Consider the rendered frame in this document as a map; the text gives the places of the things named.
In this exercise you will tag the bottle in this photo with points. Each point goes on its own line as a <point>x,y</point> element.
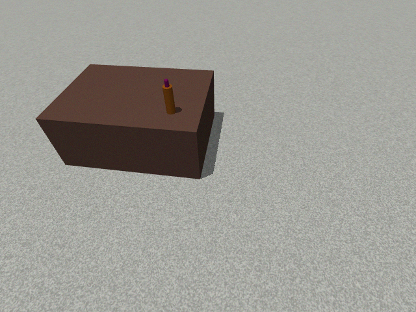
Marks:
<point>168,97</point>

